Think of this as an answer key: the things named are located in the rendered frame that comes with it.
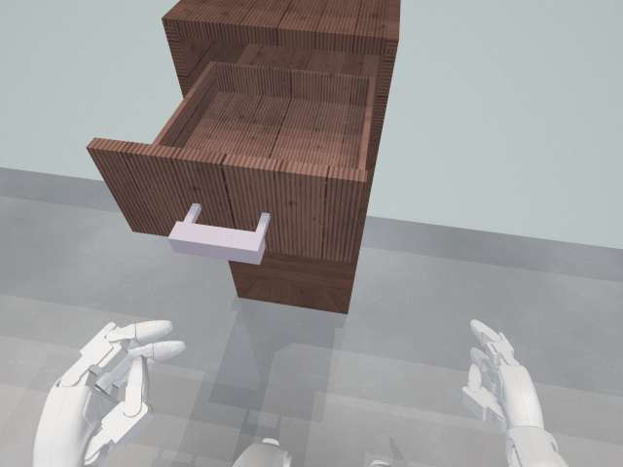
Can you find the robot left hand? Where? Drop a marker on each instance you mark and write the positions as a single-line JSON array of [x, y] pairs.
[[77, 405]]

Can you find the handle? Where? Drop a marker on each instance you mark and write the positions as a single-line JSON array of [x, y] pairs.
[[220, 243]]

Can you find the robot right forearm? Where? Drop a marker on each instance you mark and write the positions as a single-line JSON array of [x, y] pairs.
[[529, 446]]

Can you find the left robot thigh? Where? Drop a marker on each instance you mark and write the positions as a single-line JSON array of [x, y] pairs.
[[264, 455]]

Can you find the drawer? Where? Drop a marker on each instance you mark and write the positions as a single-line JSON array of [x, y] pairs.
[[248, 139]]

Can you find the robot right hand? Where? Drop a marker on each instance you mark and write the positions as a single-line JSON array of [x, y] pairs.
[[506, 378]]

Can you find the cabinet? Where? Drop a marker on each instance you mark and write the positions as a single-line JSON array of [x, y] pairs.
[[354, 37]]

